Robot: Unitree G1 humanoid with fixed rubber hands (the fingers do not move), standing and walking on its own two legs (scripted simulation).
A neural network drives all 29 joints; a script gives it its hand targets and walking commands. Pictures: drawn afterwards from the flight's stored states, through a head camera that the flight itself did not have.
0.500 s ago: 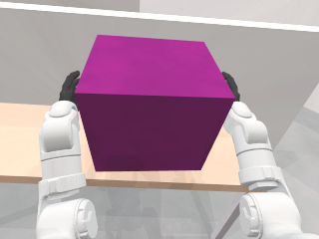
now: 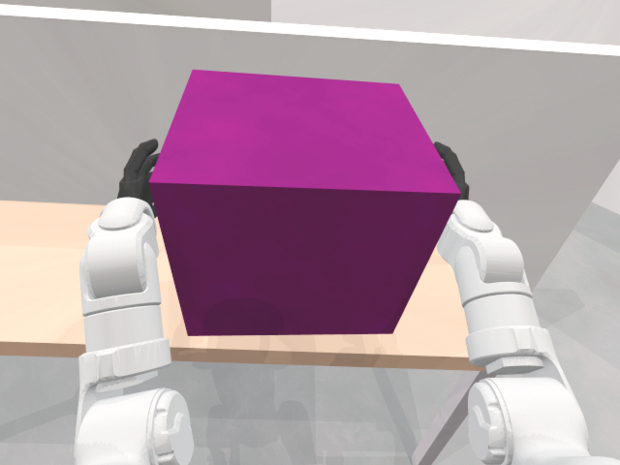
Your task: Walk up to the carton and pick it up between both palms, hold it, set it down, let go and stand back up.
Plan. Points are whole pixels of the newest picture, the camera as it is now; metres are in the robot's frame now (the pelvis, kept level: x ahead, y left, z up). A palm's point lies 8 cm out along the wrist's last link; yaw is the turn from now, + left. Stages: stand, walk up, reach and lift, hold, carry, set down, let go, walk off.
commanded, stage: hold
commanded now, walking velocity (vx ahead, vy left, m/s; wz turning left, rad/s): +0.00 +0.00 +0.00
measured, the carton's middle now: (296, 206) +0.41 +0.00 +0.18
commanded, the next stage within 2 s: none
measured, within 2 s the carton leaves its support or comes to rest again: neither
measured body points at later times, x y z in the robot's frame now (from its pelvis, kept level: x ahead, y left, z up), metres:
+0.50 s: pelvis +0.00 +0.00 +0.00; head -0.05 +0.02 +0.45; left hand +0.37 +0.19 +0.21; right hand +0.38 -0.19 +0.21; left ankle +0.02 +0.12 -0.75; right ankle +0.02 -0.11 -0.75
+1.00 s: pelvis +0.00 +0.00 +0.00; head -0.06 +0.03 +0.45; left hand +0.37 +0.19 +0.21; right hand +0.37 -0.19 +0.22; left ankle +0.02 +0.12 -0.75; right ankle +0.02 -0.11 -0.75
